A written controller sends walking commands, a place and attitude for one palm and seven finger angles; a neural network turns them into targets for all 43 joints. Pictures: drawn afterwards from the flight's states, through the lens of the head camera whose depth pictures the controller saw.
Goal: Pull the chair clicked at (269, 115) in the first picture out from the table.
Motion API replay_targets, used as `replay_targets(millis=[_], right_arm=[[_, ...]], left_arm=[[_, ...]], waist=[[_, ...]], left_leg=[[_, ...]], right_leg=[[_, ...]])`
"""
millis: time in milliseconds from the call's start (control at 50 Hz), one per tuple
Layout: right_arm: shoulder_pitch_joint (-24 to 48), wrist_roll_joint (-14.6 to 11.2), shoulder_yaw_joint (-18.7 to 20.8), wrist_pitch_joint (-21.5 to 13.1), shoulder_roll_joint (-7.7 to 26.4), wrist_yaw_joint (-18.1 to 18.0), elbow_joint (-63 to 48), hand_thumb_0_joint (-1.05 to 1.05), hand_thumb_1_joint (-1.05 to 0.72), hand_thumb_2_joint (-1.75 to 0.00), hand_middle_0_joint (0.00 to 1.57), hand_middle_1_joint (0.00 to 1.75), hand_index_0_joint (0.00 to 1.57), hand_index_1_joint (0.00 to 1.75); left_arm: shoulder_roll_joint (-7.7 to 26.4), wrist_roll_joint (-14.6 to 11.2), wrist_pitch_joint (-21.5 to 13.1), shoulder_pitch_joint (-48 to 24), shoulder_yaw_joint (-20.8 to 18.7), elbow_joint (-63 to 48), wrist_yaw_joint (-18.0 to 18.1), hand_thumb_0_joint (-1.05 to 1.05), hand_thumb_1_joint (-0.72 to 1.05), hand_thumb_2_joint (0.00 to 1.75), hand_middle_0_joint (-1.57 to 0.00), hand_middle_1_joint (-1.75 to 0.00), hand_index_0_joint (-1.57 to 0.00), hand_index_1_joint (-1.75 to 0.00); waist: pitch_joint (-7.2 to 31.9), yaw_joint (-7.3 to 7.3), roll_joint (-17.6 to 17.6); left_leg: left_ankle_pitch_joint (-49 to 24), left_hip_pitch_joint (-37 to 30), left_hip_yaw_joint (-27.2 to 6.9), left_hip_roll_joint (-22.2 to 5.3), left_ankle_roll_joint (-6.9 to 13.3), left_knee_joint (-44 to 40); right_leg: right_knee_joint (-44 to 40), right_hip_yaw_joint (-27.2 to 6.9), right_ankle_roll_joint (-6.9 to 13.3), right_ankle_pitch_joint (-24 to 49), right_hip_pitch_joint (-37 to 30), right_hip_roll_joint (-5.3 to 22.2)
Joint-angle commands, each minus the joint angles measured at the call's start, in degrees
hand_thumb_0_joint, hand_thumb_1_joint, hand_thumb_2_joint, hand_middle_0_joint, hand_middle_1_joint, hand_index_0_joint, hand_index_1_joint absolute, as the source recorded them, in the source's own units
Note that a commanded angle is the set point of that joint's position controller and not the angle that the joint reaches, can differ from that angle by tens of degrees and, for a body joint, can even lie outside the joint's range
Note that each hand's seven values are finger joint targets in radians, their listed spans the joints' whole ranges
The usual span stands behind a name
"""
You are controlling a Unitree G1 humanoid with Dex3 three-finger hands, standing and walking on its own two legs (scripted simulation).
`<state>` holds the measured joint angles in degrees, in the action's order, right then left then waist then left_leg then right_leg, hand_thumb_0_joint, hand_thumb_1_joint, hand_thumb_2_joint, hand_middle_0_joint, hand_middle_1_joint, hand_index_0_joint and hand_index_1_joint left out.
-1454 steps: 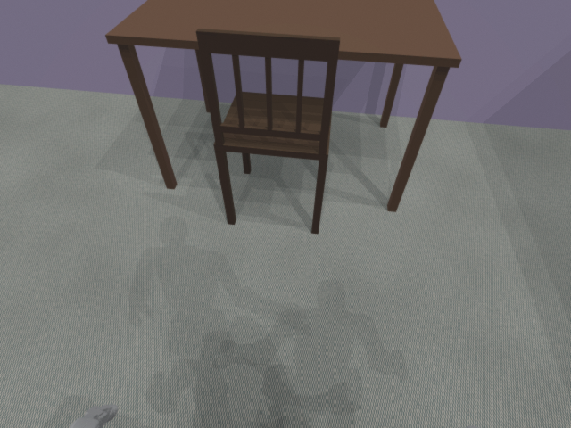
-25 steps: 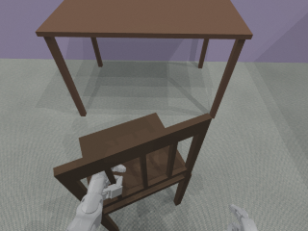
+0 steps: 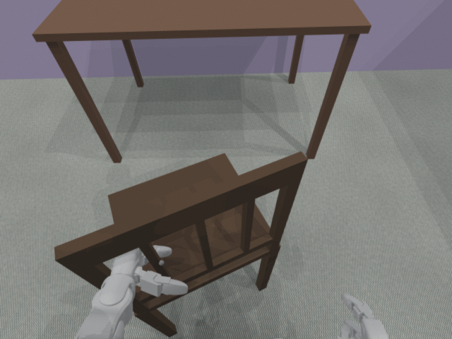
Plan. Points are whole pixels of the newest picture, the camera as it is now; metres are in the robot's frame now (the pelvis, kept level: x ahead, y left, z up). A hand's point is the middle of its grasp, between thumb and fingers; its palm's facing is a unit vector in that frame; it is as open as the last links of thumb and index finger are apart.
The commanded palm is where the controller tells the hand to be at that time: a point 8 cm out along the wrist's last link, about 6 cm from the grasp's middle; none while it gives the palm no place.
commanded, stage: open the thumb and straighten the fingers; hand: left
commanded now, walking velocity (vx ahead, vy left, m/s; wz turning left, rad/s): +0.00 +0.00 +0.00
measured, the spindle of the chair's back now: (204, 244) +0.31 +0.06 -0.08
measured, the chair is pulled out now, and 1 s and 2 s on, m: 0.61 0.61 0.61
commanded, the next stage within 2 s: draw the fingers out of the gap in 0.30 s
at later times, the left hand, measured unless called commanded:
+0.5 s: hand (161, 262) +0.27 +0.13 -0.05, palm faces -0.03 -0.99 -0.12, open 17.4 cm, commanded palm +0.23 +0.19 -0.03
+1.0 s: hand (152, 318) +0.17 +0.13 -0.05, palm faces +0.00 -0.99 -0.13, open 17.5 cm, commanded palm +0.15 +0.18 -0.03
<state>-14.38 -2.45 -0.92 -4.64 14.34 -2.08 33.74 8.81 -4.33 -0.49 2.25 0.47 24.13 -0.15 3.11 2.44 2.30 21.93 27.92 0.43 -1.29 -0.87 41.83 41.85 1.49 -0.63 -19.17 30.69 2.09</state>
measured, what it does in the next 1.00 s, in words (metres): stands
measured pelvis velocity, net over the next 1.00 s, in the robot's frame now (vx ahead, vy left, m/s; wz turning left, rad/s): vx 0.01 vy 0.00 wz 0.04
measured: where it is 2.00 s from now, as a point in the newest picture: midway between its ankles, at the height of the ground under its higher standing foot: outside the picture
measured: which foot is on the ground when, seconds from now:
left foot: down 0.00-1.00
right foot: down 0.00-1.00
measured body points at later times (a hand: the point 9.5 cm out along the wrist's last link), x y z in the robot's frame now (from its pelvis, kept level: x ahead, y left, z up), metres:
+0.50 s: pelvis +0.01 -0.01 -0.01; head +0.06 -0.02 +0.44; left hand +0.27 +0.19 -0.04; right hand +0.17 -0.26 -0.10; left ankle -0.01 +0.13 -0.71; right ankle +0.02 -0.13 -0.71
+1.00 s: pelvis +0.01 +0.00 -0.03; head +0.04 -0.01 +0.42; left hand +0.17 +0.19 -0.04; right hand +0.20 -0.23 -0.09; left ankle -0.01 +0.13 -0.71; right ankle +0.02 -0.13 -0.71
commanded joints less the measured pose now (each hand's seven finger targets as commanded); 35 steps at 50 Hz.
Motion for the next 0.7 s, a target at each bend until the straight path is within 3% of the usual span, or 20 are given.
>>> replay_targets(millis=[0, 40, 60, 120, 140, 160, 200, 240, 280, 380, 480, 500, 560, 580, 620, 660, 680], right_arm=[[2.6, 0.1, 3.2, -3.7, 7.6, -0.8, -9.1, 0.0, -0.9, -0.9, 0.2, 0.3, 0.2, 0.3], [2.7, 0.1, 3.1, -4.2, 7.1, -0.8, -9.7, 0.0, -0.9, -0.9, 0.2, 0.3, 0.2, 0.3], [2.3, 0.1, 2.9, -4.2, 7.5, -1.0, -9.3, 0.0, -0.9, -0.9, 0.2, 0.3, 0.2, 0.3], [2.0, 0.3, 2.8, -4.4, 7.3, -1.2, -9.4, 0.0, -0.9, -0.9, 0.2, 0.3, 0.2, 0.3], [1.7, 0.3, 2.9, -4.5, 7.3, -1.2, -9.5, 0.0, -0.9, -0.9, 0.2, 0.3, 0.2, 0.3], [1.9, 0.3, 2.7, -4.5, 7.3, -1.3, -9.9, 0.0, -0.9, -0.9, 0.2, 0.3, 0.2, 0.3], [1.7, 0.3, 2.8, -4.4, 7.6, -1.5, -9.9, 0.0, -0.9, -0.9, 0.2, 0.3, 0.2, 0.3], [1.5, 0.3, 2.7, -4.4, 7.3, -1.5, -10.3, 0.0, -0.9, -0.9, 0.2, 0.3, 0.2, 0.3], [1.5, 0.3, 2.7, -4.4, 7.3, -1.4, -10.6, 0.0, -0.9, -0.9, 0.2, 0.3, 0.2, 0.3], [1.1, 0.4, 2.7, -4.2, 7.3, -1.4, -11.2, 0.0, -0.9, -0.9, 0.2, 0.3, 0.2, 0.3], [1.7, 0.2, 2.9, -4.2, 6.6, -1.0, -13.3, 0.0, -0.9, -0.9, 0.2, 0.3, 0.2, 0.3], [2.4, 0.2, 2.9, -4.1, 6.7, -1.0, -13.6, 0.0, -0.9, -0.9, 0.2, 0.3, 0.2, 0.3], [2.3, 0.2, 2.9, -4.0, 6.2, -0.8, -14.6, 0.0, -0.9, -0.9, 0.2, 0.3, 0.2, 0.3], [2.1, 0.2, 3.0, -3.8, 6.3, -0.9, -14.5, 0.0, -0.9, -0.9, 0.2, 0.3, 0.2, 0.3], [2.0, 0.4, 3.1, -3.8, 6.3, -1.3, -15.1, 0.0, -0.9, -0.9, 0.2, 0.3, 0.2, 0.3], [1.9, 0.4, 2.9, -4.4, 6.0, -1.5, -15.7, 0.0, -0.9, -0.9, 0.2, 0.3, 0.2, 0.3], [1.7, 0.4, 3.0, -4.6, 5.9, -1.6, -15.5, 0.0, -0.9, -0.9, 0.2, 0.3, 0.2, 0.3]], left_arm=[[8.9, -0.4, -1.7, -7.1, -5.2, -12.2, -0.1, 0.0, -0.55, 0.2, -0.18, -0.51, -0.18, -0.51], [7.3, -0.5, -1.3, -4.6, -3.8, -14.5, -0.3, 0.0, -0.55, 0.2, -0.13, -0.36, -0.13, -0.36], [7.9, -0.5, -0.9, -9.2, -3.7, -15.0, -0.3, 0.0, -0.55, 0.2, -0.1, -0.29, -0.1, -0.29], [7.6, -0.1, 0.1, -9.8, -3.3, -15.5, -0.1, 0.0, -0.55, 0.2, -0.02, -0.07, -0.02, -0.07], [8.0, -0.2, 0.5, -8.4, -3.8, -15.2, -0.1, 0.0, -0.55, 0.2, 0.0, 0.0, 0.0, 0.0], [7.4, -0.4, 0.9, -7.6, -3.5, -15.4, -0.3, 0.0, -0.55, 0.2, 0.0, 0.0, 0.0, 0.0], [9.4, -0.6, 1.6, -7.0, -5.3, -15.4, -0.4, 0.0, -0.55, 0.2, 0.0, 0.0, 0.0, 0.0], [9.0, -0.7, 1.9, -6.2, -5.0, -16.4, -0.8, 0.0, -0.55, 0.2, 0.0, 0.0, 0.0, 0.0], [8.7, -0.4, 2.1, -7.0, -4.2, -18.6, -1.1, 0.0, -0.55, 0.2, 0.0, 0.0, 0.0, 0.0], [8.9, 0.0, 3.2, -4.4, -4.2, -19.1, -0.6, 0.0, -0.55, 0.2, 0.0, 0.0, 0.0, 0.0], [7.2, -0.6, 3.9, 8.2, -3.4, -23.1, -0.7, 0.0, -0.55, 0.2, 0.0, 0.0, 0.0, 0.0], [7.2, -0.3, 4.2, 10.8, -3.0, -23.8, -0.8, 0.0, -0.55, 0.2, 0.0, 0.0, 0.0, 0.0], [5.9, 0.2, 4.8, 13.6, -1.3, -27.6, -0.3, 0.0, -0.55, 0.2, 0.0, 0.0, 0.0, 0.0], [7.9, 0.4, 4.8, 13.8, -3.1, -28.4, 0.2, 0.0, -0.55, 0.2, 0.0, 0.0, 0.0, 0.0], [7.9, 0.8, 4.6, 14.5, -2.7, -31.3, 0.7, 0.0, -0.55, 0.2, 0.0, 0.0, 0.0, 0.0], [6.2, 1.0, 3.9, 15.3, -0.3, -35.0, 0.8, 0.0, -0.55, 0.2, 0.0, 0.0, 0.0, 0.0], [7.2, 1.1, 3.6, 15.9, -1.3, -35.5, 1.2, 0.0, -0.55, 0.2, 0.0, 0.0, 0.0, 0.0]], waist=[[14.2, -0.17, -5.4], [14.4, -0.19, -4.5], [13.9, 0.97, -4.7], [13.5, 1.0, -2.8], [13.8, 0.81, -3.9], [13.9, 0.61, -3.7], [14.7, 0.47, -5.1], [15.3, 0.55, -4.7], [15.5, 0.75, -2.1], [14.9, 0.79, -2.5], [16.5, -0.88, -3.5], [15.8, -1.38, -2.1], [13.5, -0.61, -2.4], [13.4, -0.68, -2.9], [12.7, -0.23, -4.7], [13.0, 0.18, -2.1], [13.3, 0.03, -1.2]], left_leg=[[-12.2, -0.4, 0.5, 0.7, 2.0, -4.0], [-12.9, -0.6, 0.6, 0.8, 2.0, -3.3], [-12.7, -0.2, 0.5, 0.9, 2.0, -2.7], [-12.5, -0.5, 0.1, 1.0, 2.1, -2.0], [-12.4, -0.2, 0.2, 0.9, 2.1, -1.7], [-12.6, 0.3, 0.1, 1.0, 2.1, -1.6], [-13.2, 1.0, 0.1, 1.1, 2.2, -0.9], [-13.5, 1.2, 0.2, 1.2, 2.2, -0.6], [-14.1, 0.5, 0.2, 1.3, 2.0, -0.3], [-14.7, 0.9, 0.1, 1.2, 2.0, 0.4], [-16.6, 1.4, 0.4, 1.2, 1.8, 0.6], [-17.1, 1.7, 0.4, 1.2, 1.7, 0.6], [-15.8, 2.3, 0.3, 1.2, 1.8, 0.8], [-14.8, 2.9, 0.0, 1.2, 1.8, 0.9], [-14.1, 3.3, -0.2, 1.3, 2.0, 1.3], [-14.0, 2.6, -0.3, 1.5, 2.1, 1.9], [-13.9, 2.3, -0.5, 1.4, 2.0, 2.2]], right_leg=[[-3.6, 1.3, 0.7, 12.7, -10.2, -0.8], [-3.0, 1.4, 0.6, 13.6, -9.9, -0.7], [-2.9, 1.3, 0.4, 13.5, -8.6, -0.7], [-2.3, 1.6, 0.5, 12.8, -7.3, -0.8], [-2.2, 1.6, 0.4, 12.7, -7.6, -0.7], [-2.0, 1.7, 0.4, 13.1, -7.9, -0.8], [-1.8, 1.4, 0.3, 14.3, -8.7, -0.7], [-1.4, 1.3, 0.2, 15.1, -9.2, -0.6], [-1.1, 1.5, 0.4, 15.3, -8.4, -0.4], [-0.6, 1.8, 0.4, 15.9, -7.4, -0.6], [0.0, 2.0, 0.6, 18.7, -10.0, -0.4], [0.2, 2.2, 1.0, 19.1, -10.1, -0.3], [0.3, 2.5, 0.7, 17.2, -7.9, -0.5], [0.4, 2.4, 0.7, 15.9, -7.4, -0.6], [0.4, 2.3, 0.6, 15.2, -6.7, -0.8], [1.0, 2.6, 0.7, 14.1, -5.4, -0.8], [1.2, 2.6, 0.8, 13.4, -4.9, -0.8]])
